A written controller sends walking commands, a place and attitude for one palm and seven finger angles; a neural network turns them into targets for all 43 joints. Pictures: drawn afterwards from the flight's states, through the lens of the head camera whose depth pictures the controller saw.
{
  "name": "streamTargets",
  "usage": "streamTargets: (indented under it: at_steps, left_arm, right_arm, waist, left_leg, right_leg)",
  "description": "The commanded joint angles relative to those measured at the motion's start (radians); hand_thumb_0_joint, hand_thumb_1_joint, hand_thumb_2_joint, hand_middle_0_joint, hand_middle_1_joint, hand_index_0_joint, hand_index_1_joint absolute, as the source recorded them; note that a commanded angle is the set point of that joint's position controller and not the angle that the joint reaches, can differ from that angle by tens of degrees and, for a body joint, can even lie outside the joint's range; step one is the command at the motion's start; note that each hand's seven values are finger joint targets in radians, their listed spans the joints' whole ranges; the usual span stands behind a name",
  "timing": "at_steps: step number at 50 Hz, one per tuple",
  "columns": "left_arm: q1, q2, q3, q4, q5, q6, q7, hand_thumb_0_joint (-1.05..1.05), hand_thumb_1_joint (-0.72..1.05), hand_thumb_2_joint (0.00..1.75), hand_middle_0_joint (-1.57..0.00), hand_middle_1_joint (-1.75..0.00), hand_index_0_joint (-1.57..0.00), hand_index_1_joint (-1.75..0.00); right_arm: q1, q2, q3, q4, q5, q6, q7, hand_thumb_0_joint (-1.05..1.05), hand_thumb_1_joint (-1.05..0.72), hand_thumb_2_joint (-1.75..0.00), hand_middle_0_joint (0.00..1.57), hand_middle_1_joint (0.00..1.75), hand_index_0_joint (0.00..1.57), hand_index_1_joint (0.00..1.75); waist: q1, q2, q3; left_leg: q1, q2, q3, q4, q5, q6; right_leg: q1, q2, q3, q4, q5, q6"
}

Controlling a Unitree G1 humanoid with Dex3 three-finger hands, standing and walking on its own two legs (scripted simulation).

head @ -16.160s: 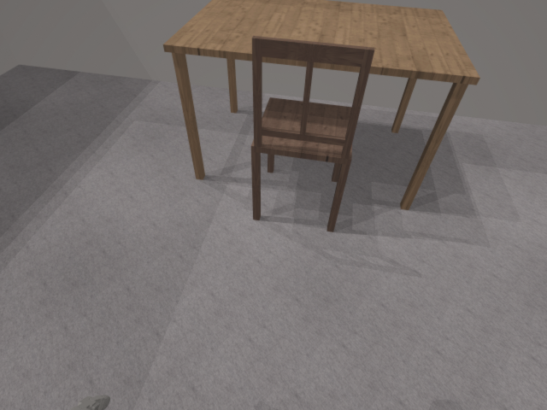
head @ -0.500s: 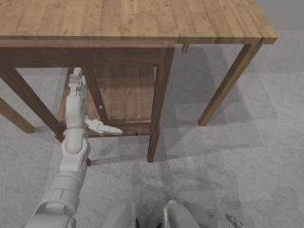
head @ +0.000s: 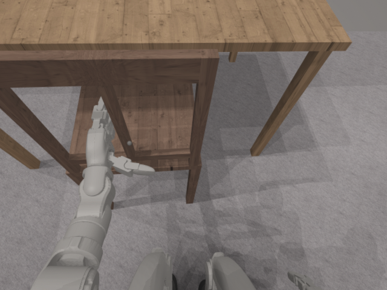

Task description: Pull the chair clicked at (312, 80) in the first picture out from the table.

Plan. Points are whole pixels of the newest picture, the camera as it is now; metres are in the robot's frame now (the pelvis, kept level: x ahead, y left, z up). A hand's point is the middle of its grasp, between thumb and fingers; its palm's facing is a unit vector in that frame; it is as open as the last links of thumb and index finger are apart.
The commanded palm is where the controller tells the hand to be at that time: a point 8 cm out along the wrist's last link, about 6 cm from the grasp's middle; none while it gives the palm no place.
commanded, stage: push the fingers through the gap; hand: left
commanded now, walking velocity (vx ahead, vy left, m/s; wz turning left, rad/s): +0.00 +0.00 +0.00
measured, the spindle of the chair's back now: (120, 126) +0.46 +0.16 +0.01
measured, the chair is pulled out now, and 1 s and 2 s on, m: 0.00 0.00 0.04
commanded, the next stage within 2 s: hook a spindle and tug to test in 0.02 s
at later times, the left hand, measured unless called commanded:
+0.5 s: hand (129, 141) +0.41 +0.13 +0.03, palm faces +0.09 -1.00 -0.03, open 15.3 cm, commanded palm +0.38 +0.17 +0.02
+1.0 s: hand (129, 134) +0.42 +0.13 +0.03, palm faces +0.09 -1.00 -0.01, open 5.8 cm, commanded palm +0.39 +0.17 +0.02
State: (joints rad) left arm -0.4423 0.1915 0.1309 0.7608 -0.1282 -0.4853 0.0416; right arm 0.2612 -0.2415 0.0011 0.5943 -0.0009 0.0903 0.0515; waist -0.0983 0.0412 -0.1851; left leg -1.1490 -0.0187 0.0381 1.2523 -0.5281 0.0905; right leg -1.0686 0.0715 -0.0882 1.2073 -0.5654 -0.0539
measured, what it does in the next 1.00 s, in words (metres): stands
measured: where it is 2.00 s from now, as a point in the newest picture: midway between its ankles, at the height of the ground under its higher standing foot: outside the picture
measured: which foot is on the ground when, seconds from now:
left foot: down 0.00-1.00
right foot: down 0.00-1.00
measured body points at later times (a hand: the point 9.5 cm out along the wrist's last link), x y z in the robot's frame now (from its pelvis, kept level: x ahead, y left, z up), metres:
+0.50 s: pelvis -0.01 +0.00 +0.00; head +0.10 +0.02 +0.43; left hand +0.40 +0.18 +0.03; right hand +0.09 -0.26 -0.12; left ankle +0.03 +0.06 -0.63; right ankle +0.00 -0.09 -0.63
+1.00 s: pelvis +0.01 +0.00 +0.00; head +0.12 +0.02 +0.43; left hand +0.41 +0.19 +0.03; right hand +0.09 -0.26 -0.12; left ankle +0.03 +0.06 -0.63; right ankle +0.00 -0.09 -0.63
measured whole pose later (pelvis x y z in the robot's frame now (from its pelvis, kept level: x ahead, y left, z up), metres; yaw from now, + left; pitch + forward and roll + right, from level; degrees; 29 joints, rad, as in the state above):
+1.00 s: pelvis +0.01 +0.00 +0.00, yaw +0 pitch +25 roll -4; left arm -0.47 0.19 0.11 0.74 -0.10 -0.53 0.09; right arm 0.27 -0.24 -0.01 0.61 -0.01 0.11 0.06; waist -0.09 0.04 -0.19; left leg -1.15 -0.02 0.03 1.26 -0.54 0.09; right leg -1.07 0.07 -0.10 1.21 -0.58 -0.06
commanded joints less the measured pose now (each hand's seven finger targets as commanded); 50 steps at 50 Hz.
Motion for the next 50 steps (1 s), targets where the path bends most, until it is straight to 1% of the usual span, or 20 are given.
streamTargets:
  at_steps: [1, 3, 4, 7, 8, 11, 12, 13, 16, 18, 21, 26, 31, 34, 36, 37, 41, 42, 46, 50]
  left_arm:
    - [-0.36, 0.155, 0.046, -0.387, 0.011, -0.166, 0.033, 0.0, -0.5, 0.3, -0.06, -0.08, -0.06, -0.08]
    - [-0.331, 0.151, 0.037, -0.35, 0.042, -0.176, 0.049, 0.0, -0.5, 0.3, -0.06, -0.08, -0.06, -0.08]
    - [-0.319, 0.121, 0.007, -0.296, 0.056, -0.166, 0.05, 0.0, -0.5, 0.3, -0.06, -0.08, -0.06, -0.08]
    - [-0.274, 0.104, 0.007, -0.148, 0.065, -0.111, 0.035, 0.0, -0.5, 0.3, -0.08, -0.13, -0.08, -0.13]
    - [-0.252, 0.104, 0.012, -0.125, 0.063, -0.092, 0.028, 0.0, -0.5, 0.3, -0.1, -0.19, -0.1, -0.19]
    - [-0.294, 0.083, 0.002, -0.157, 0.024, -0.062, 0.007, 0.0, -0.5, 0.3, -0.15, -0.35, -0.15, -0.35]
    - [-0.317, 0.055, -0.022, -0.192, 0.01, -0.066, 0.001, 0.0, -0.5, 0.3, -0.17, -0.41, -0.17, -0.41]
    - [-0.315, 0.083, 0.006, -0.217, 0.003, -0.075, 0.003, 0.0, -0.5, 0.3, -0.18, -0.46, -0.18, -0.46]
    - [-0.344, 0.09, -0.003, -0.319, 0.004, -0.121, 0.017, 0.0, -0.5, 0.3, -0.24, -0.63, -0.24, -0.63]
    - [-0.347, 0.095, -0.008, -0.315, 0.022, -0.142, 0.029, 0.0, -0.5, 0.3, -0.27, -0.74, -0.27, -0.74]
    - [-0.325, 0.099, -0.007, -0.206, 0.054, -0.137, 0.043, 0.0, -0.5, 0.3, -0.32, -0.9, -0.32, -0.9]
    - [-0.329, 0.099, 0.005, -0.203, 0.045, -0.118, 0.037, 0.0, -0.22, 0.42, -0.41, -1.18, -0.41, -1.18]
    - [-0.32, 0.057, -0.033, -0.229, 0.025, -0.103, 0.021, 0.0, 0.06, 0.54, -0.5, -1.45, -0.5, -1.45]
    - [-0.355, 0.05, -0.047, -0.208, 0.03, -0.099, 0.021, 0.0, 0.23, 0.61, -0.5, -1.45, -0.5, -1.45]
    - [-0.339, 0.077, -0.023, -0.188, 0.039, -0.104, 0.024, 0.0, 0.34, 0.66, -0.5, -1.45, -0.5, -1.45]
    - [-0.359, 0.066, -0.035, -0.191, 0.037, -0.108, 0.023, 0.0, 0.4, 0.68, -0.5, -1.45, -0.5, -1.45]
    - [-0.335, 0.058, -0.037, -0.186, 0.044, -0.111, 0.019, 0.0, 0.62, 0.78, -0.5, -1.45, -0.5, -1.45]
    - [-0.339, 0.07, -0.027, -0.215, 0.04, -0.115, 0.021, 0.0, 0.68, 0.8, -0.5, -1.45, -0.5, -1.45]
    - [-0.342, 0.043, -0.057, -0.208, 0.046, -0.099, 0.018, 0.0, 0.9, 0.9, -0.5, -1.45, -0.5, -1.45]
    - [-0.286, 0.027, -0.061, -0.21, 0.048, -0.087, 0.024, 0.0, 0.9, 0.9, -0.5, -1.45, -0.5, -1.45]
  right_arm:
    - [0.062, -0.159, -0.062, -0.08, -0.013, -0.039, -0.015, 0.0, -0.9, -0.9, 0.2, 0.3, 0.2, 0.3]
    - [0.062, -0.157, -0.062, -0.068, -0.019, -0.038, -0.01, 0.0, -0.9, -0.9, 0.2, 0.3, 0.2, 0.3]
    - [0.063, -0.156, -0.06, -0.06, -0.019, -0.034, -0.007, 0.0, -0.9, -0.9, 0.2, 0.3, 0.2, 0.3]
    - [0.069, -0.163, -0.056, -0.062, -0.015, -0.021, -0.006, 0.0, -0.9, -0.9, 0.2, 0.3, 0.2, 0.3]
    - [0.065, -0.164, -0.056, -0.072, -0.01, -0.015, -0.007, 0.0, -0.9, -0.9, 0.2, 0.3, 0.2, 0.3]
    - [0.057, -0.166, -0.056, -0.09, -0.001, -0.011, -0.013, 0.0, -0.9, -0.9, 0.2, 0.3, 0.2, 0.3]
    - [0.054, -0.164, -0.057, -0.095, -0.001, -0.015, -0.014, 0.0, -0.9, -0.9, 0.2, 0.3, 0.2, 0.3]
    - [0.055, -0.166, -0.058, -0.093, 0.0, -0.018, -0.016, 0.0, -0.9, -0.9, 0.2, 0.3, 0.2, 0.3]
    - [0.052, -0.158, -0.06, -0.089, -0.007, -0.028, -0.015, 0.0, -0.9, -0.9, 0.2, 0.3, 0.2, 0.3]
    - [0.054, -0.157, -0.06, -0.076, -0.012, -0.032, -0.013, 0.0, -0.9, -0.9, 0.2, 0.3, 0.2, 0.3]
    - [0.053, -0.158, -0.055, -0.064, -0.015, -0.027, -0.009, 0.0, -0.9, -0.9, 0.2, 0.3, 0.2, 0.3]
    - [0.053, -0.162, -0.057, -0.079, -0.012, -0.022, -0.01, 0.0, -0.9, -0.9, 0.2, 0.3, 0.2, 0.3]
    - [0.059, -0.16, -0.062, -0.076, -0.008, -0.022, -0.01, 0.0, -0.9, -0.9, 0.2, 0.3, 0.2, 0.3]
    - [0.061, -0.161, -0.06, -0.07, -0.009, -0.021, -0.01, 0.0, -0.9, -0.9, 0.2, 0.3, 0.2, 0.3]
    - [0.067, -0.163, -0.059, -0.069, -0.009, -0.022, -0.01, 0.0, -0.9, -0.9, 0.2, 0.3, 0.2, 0.3]
    - [0.067, -0.163, -0.059, -0.07, -0.01, -0.023, -0.01, 0.0, -0.9, -0.9, 0.2, 0.3, 0.2, 0.3]
    - [0.075, -0.161, -0.064, -0.068, -0.012, -0.019, -0.006, 0.0, -0.9, -0.9, 0.2, 0.3, 0.2, 0.3]
    - [0.077, -0.163, -0.064, -0.071, -0.014, -0.02, -0.004, 0.0, -0.9, -0.9, 0.2, 0.3, 0.2, 0.3]
    - [0.079, -0.16, -0.066, -0.068, -0.012, -0.008, -0.001, 0.0, -0.9, -0.9, 0.2, 0.3, 0.2, 0.3]
    - [0.081, -0.159, -0.07, -0.074, -0.012, 0.002, 0.001, 0.0, -0.9, -0.9, 0.2, 0.3, 0.2, 0.3]
  waist:
    - [0.004, 0.074, -0.524]
    - [-0.002, 0.081, -0.487]
    - [-0.019, 0.059, -0.438]
    - [-0.025, 0.004, -0.346]
    - [-0.015, 0.002, -0.345]
    - [-0.016, -0.01, -0.368]
    - [-0.022, 0.012, -0.388]
    - [-0.008, 0.015, -0.409]
    - [-0.006, 0.048, -0.474]
    - [-0.013, 0.047, -0.459]
    - [-0.025, 0.007, -0.357]
    - [-0.012, 0.024, -0.399]
    - [-0.018, 0.031, -0.439]
    - [-0.036, 0.007, -0.394]
    - [-0.023, 0.009, -0.381]
    - [-0.034, 0.011, -0.385]
    - [-0.025, 0.023, -0.413]
    - [-0.018, 0.05, -0.443]
    - [-0.031, 0.039, -0.417]
    - [-0.021, 0.032, -0.423]
  left_leg:
    - [0.513, 0.04, -0.141, -0.131, 0.452, -0.084]
    - [0.497, 0.041, -0.147, -0.124, 0.447, -0.088]
    - [0.472, 0.042, -0.149, -0.125, 0.421, -0.086]
    - [0.36, 0.029, -0.131, -0.134, 0.31, -0.071]
    - [0.351, 0.027, -0.126, -0.142, 0.299, -0.071]
    - [0.361, 0.025, -0.125, -0.153, 0.285, -0.067]
    - [0.396, 0.028, -0.131, -0.153, 0.307, -0.067]
    - [0.419, 0.031, -0.136, -0.154, 0.332, -0.071]
    - [0.479, 0.036, -0.14, -0.142, 0.388, -0.076]
    - [0.471, 0.037, -0.145, -0.134, 0.386, -0.077]
    - [0.37, 0.029, -0.135, -0.133, 0.29, -0.07]
    - [0.377, 0.024, -0.126, -0.141, 0.278, -0.069]
    - [0.439, 0.031, -0.138, -0.143, 0.345, -0.073]
    - [0.403, 0.031, -0.135, -0.137, 0.316, -0.065]
    - [0.384, 0.028, -0.132, -0.14, 0.299, -0.066]
    - [0.396, 0.03, -0.136, -0.139, 0.307, -0.065]
    - [0.419, 0.03, -0.132, -0.132, 0.354, -0.068]
    - [0.442, 0.031, -0.135, -0.131, 0.387, -0.071]
    - [0.454, 0.037, -0.141, -0.133, 0.397, -0.073]
    - [0.474, 0.04, -0.146, -0.135, 0.431, -0.076]
  right_leg:
    - [0.128, -0.023, 0.076, -0.126, 0.368, 0.019]
    - [0.092, -0.022, 0.071, -0.114, 0.354, 0.02]
    - [0.071, -0.023, 0.067, -0.118, 0.335, 0.021]
    - [0.084, -0.025, 0.07, -0.141, 0.278, 0.021]
    - [0.097, -0.026, 0.071, -0.146, 0.275, 0.02]
    - [0.124, -0.028, 0.075, -0.166, 0.271, 0.021]
    - [0.114, -0.028, 0.072, -0.163, 0.282, 0.02]
    - [0.117, -0.027, 0.072, -0.159, 0.294, 0.019]
    - [0.119, -0.025, 0.073, -0.146, 0.325, 0.02]
    - [0.098, -0.024, 0.071, -0.136, 0.319, 0.02]
    - [0.08, -0.025, 0.074, -0.144, 0.256, 0.022]
    - [0.111, -0.027, 0.083, -0.156, 0.254, 0.02]
    - [0.109, -0.024, 0.073, -0.153, 0.299, 0.02]
    - [0.091, -0.025, 0.073, -0.158, 0.283, 0.024]
    - [0.097, -0.025, 0.076, -0.157, 0.269, 0.02]
    - [0.088, -0.025, 0.073, -0.154, 0.274, 0.02]
    - [0.094, -0.025, 0.072, -0.147, 0.313, 0.02]
    - [0.098, -0.025, 0.069, -0.137, 0.334, 0.017]
    - [0.078, -0.024, 0.063, -0.142, 0.334, 0.019]
    - [0.075, -0.023, 0.058, -0.14, 0.349, 0.019]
